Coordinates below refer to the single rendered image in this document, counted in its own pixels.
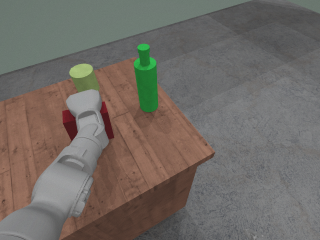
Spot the robot left hand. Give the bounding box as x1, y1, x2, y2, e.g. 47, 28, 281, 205
66, 89, 102, 117

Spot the left robot upper arm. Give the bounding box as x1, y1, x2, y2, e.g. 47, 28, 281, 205
0, 162, 94, 240

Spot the table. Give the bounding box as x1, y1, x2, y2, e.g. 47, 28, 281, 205
0, 57, 215, 240

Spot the sponge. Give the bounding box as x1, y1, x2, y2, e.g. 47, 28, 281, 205
62, 101, 114, 141

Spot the robot left forearm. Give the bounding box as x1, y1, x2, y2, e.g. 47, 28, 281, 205
31, 108, 109, 202

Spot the robot right hand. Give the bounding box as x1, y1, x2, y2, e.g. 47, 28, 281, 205
243, 228, 268, 240

